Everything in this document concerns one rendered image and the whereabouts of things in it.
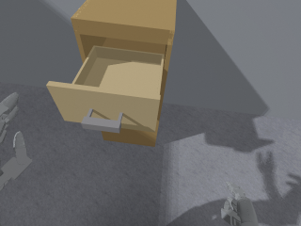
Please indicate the robot left hand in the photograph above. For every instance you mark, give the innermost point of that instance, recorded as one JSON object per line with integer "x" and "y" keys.
{"x": 16, "y": 165}

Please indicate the cabinet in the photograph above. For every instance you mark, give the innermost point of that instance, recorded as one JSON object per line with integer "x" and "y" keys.
{"x": 137, "y": 25}

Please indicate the robot right hand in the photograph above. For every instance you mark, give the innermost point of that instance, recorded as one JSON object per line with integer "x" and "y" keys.
{"x": 242, "y": 209}

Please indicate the handle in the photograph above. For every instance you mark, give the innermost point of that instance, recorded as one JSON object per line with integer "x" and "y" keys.
{"x": 99, "y": 124}

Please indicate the drawer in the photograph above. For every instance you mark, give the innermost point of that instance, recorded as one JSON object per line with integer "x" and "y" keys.
{"x": 113, "y": 81}

